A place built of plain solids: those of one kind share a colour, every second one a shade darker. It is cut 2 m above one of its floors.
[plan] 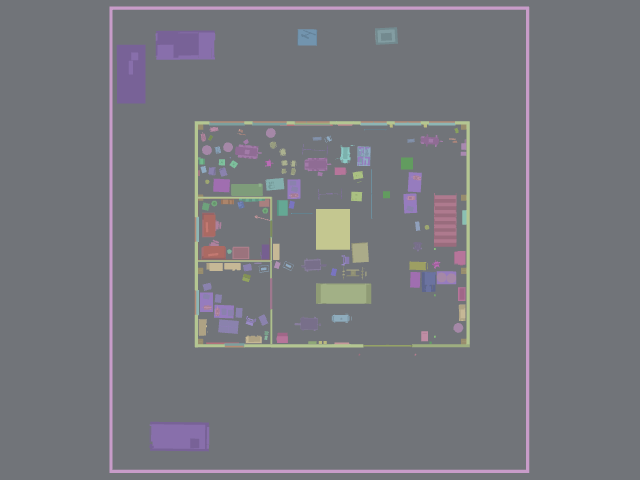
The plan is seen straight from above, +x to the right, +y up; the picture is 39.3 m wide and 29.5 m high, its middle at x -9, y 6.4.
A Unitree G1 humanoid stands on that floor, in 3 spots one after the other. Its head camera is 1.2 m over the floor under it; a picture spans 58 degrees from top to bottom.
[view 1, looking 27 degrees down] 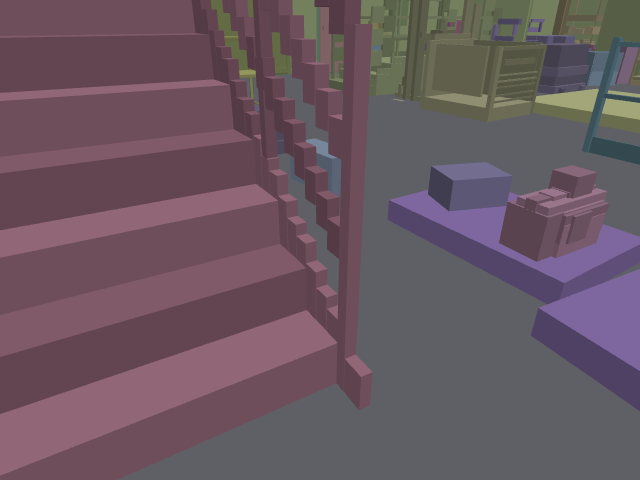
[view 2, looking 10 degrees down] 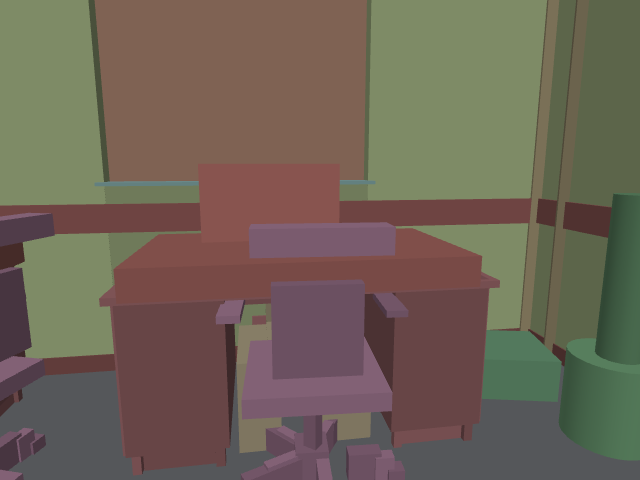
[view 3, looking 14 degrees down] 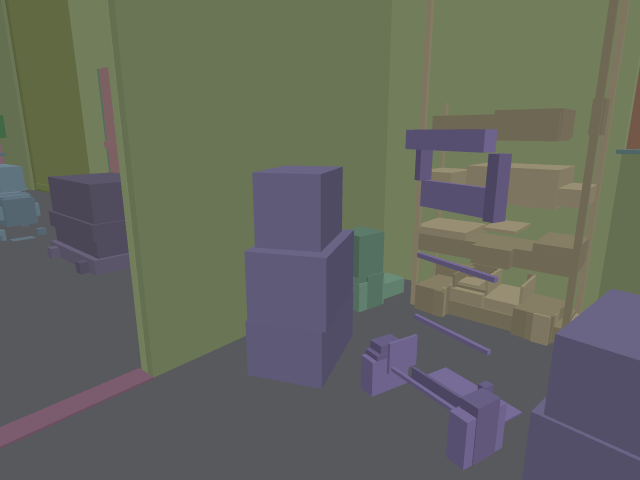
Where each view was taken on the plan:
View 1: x -1.30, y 10.14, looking -120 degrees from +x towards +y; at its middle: ground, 2.64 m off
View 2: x -13.95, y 7.10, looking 171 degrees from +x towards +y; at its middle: task_chair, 1.16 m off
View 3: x -13.95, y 3.10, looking -50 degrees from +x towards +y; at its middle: carton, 1.99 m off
